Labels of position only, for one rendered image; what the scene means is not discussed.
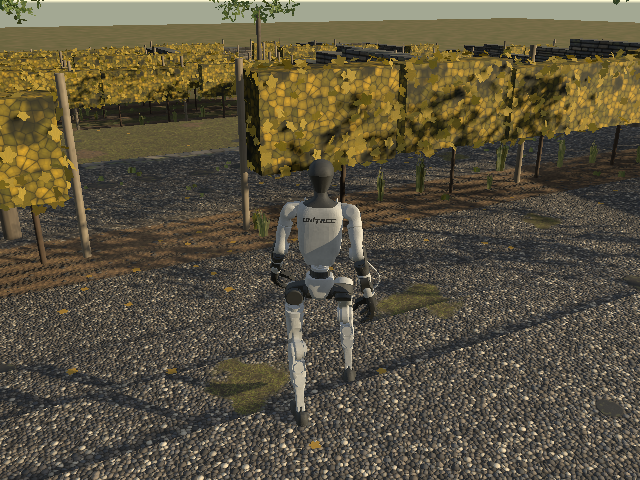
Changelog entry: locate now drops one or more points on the left robot hand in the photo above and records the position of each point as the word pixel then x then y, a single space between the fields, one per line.
pixel 283 273

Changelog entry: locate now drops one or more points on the right robot forearm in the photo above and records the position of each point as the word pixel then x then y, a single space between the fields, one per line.
pixel 364 277

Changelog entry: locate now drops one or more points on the right robot foot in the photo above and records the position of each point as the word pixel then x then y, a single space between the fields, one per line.
pixel 349 375

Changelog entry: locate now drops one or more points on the robot right upper arm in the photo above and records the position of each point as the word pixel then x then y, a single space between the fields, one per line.
pixel 355 231

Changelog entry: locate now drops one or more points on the right robot hand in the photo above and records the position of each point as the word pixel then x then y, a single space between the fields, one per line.
pixel 369 309

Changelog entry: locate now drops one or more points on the robot left upper arm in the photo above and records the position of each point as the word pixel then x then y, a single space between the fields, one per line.
pixel 288 212

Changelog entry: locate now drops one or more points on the robot right thigh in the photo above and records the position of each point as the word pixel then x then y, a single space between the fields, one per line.
pixel 343 293

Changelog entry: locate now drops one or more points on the left robot forearm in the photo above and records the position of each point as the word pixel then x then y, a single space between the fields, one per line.
pixel 276 261

